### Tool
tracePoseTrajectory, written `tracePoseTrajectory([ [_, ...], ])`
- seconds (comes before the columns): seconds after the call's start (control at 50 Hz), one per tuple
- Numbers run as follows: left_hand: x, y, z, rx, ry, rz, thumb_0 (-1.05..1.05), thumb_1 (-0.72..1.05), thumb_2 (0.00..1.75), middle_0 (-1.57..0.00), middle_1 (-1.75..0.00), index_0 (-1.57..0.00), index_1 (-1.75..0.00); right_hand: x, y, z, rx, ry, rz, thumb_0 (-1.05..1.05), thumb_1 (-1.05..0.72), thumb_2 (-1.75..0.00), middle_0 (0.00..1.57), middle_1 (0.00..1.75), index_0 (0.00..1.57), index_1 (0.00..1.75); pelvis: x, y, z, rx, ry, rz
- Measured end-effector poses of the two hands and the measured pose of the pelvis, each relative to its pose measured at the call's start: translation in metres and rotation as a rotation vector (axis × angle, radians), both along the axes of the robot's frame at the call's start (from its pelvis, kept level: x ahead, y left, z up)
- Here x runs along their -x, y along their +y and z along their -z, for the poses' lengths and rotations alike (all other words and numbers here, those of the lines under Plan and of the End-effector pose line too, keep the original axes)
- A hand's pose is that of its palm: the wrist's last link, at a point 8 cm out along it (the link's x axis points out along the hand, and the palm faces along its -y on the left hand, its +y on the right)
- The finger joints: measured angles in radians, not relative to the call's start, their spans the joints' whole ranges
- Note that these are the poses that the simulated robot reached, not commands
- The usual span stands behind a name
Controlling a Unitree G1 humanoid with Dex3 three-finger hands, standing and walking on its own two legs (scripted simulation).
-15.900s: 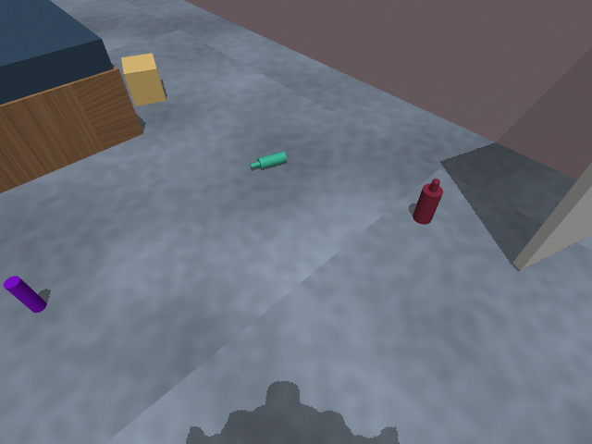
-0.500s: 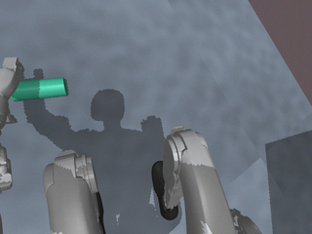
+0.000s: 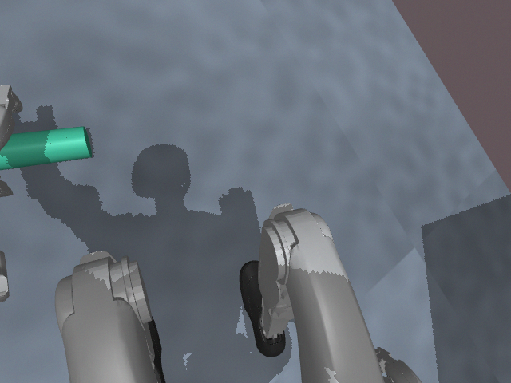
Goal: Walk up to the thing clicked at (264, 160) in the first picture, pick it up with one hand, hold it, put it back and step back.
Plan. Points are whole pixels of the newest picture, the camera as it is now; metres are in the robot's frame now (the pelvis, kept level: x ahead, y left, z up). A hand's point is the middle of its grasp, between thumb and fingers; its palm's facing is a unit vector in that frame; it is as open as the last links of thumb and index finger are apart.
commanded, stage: rise first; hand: left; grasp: from above
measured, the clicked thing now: (28, 149) +0.53 +0.29 -0.30
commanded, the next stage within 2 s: approach in 0.64 s
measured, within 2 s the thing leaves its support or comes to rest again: neither
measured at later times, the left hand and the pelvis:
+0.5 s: hand out of the picture +0.49 +0.30 -0.17, palm faces -0.46 -0.05 -0.88, open 14.1 cm; pelvis +0.00 +0.00 +0.00, yaw +0 degrees
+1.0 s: hand (10, 139) +0.50 +0.27 -0.17, palm faces -0.46 -0.04 -0.89, open 13.9 cm; pelvis +0.00 +0.00 +0.00, yaw +0 degrees
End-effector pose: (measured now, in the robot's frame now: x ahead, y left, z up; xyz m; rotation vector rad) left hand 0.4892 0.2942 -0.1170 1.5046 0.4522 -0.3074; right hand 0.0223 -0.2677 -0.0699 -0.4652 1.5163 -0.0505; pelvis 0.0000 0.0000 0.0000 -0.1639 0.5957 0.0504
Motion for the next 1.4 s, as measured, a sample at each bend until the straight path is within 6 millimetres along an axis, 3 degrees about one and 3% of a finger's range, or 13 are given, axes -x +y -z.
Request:
tracePoseTrajectory([
  [0.26,-0.005,-0.004,0.003,-0.002,-0.001,0.002,0.00,-0.51,1.00,-0.10,-1.01,-0.09,-1.00,0.007,0.003,-0.001,-0.006,0.009,0.005,0.00,-0.90,-0.90,0.21,0.30,0.21,0.30,0.000,0.000,0.001,0.004,-0.001,0.006],
  [0.84,-0.003,0.000,-0.006,-0.007,0.004,0.008,0.00,-0.52,1.02,-0.10,-0.99,-0.09,-1.00,-0.003,0.004,-0.007,-0.004,-0.018,-0.005,0.00,-0.90,-0.90,0.21,0.30,0.21,0.30,0.001,0.002,-0.005,0.007,0.003,0.000],
  [0.96,-0.012,-0.015,-0.008,0.005,-0.004,0.033,0.00,-0.51,1.01,-0.10,-1.03,-0.10,-1.03,0.003,0.006,-0.009,0.001,-0.009,-0.008,0.00,-0.90,-0.89,0.21,0.30,0.21,0.30,0.003,0.002,-0.005,0.003,0.003,-0.001],
  [1.12,-0.046,-0.054,-0.013,0.015,-0.072,0.069,0.00,-0.51,1.01,-0.10,-1.05,-0.10,-1.05,0.018,0.007,-0.013,0.023,-0.010,0.022,0.00,-0.90,-0.89,0.21,0.30,0.21,0.30,0.002,0.001,-0.001,0.006,0.013,0.008],
  [1.22,-0.057,-0.064,-0.017,-0.016,-0.080,0.030,0.00,-0.51,1.01,-0.11,-1.03,-0.10,-1.03,0.030,0.010,-0.013,0.009,-0.003,0.063,0.00,-0.90,-0.89,0.21,0.30,0.21,0.30,0.000,-0.001,-0.001,0.003,0.020,0.016],
  [1.3,-0.052,-0.059,-0.014,-0.032,-0.037,-0.015,0.00,-0.51,1.02,-0.11,-1.02,-0.10,-1.02,0.034,0.011,-0.012,-0.005,-0.006,0.077,0.00,-0.90,-0.89,0.21,0.30,0.21,0.30,0.001,-0.002,-0.003,-0.002,0.014,0.022],
  [1.4,-0.035,-0.039,-0.006,-0.025,0.037,-0.052,0.00,-0.51,1.01,-0.11,-1.02,-0.11,-1.02,0.029,0.006,-0.012,-0.005,0.000,0.053,0.00,-0.90,-0.89,0.21,0.30,0.21,0.30,0.003,-0.002,-0.005,-0.001,-0.003,0.019],
])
